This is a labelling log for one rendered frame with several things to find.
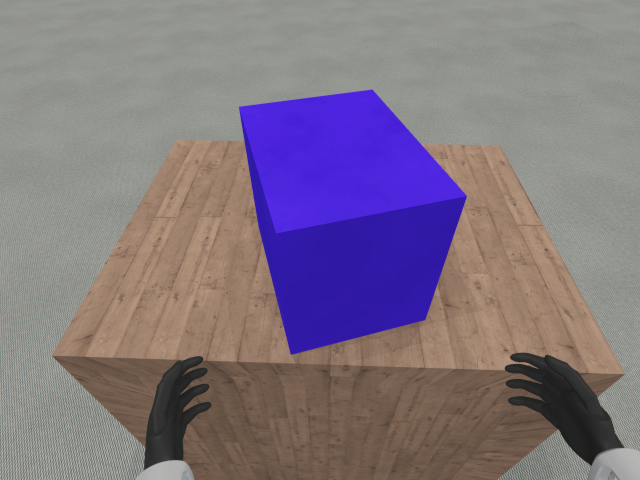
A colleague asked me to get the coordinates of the right robot forearm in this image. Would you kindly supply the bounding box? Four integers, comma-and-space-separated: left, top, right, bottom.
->
588, 448, 640, 480

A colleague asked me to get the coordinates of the robot left hand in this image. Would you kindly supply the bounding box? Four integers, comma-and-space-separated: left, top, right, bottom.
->
144, 356, 211, 470

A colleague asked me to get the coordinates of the carton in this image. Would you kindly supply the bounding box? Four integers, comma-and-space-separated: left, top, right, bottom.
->
239, 90, 467, 355

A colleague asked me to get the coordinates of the robot right hand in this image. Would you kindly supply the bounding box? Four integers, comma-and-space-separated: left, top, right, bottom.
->
505, 353, 624, 465

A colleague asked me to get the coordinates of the left robot forearm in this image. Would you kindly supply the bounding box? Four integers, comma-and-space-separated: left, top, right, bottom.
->
135, 460, 194, 480

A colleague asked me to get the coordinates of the pedestal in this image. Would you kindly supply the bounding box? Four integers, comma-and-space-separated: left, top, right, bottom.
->
52, 140, 625, 480

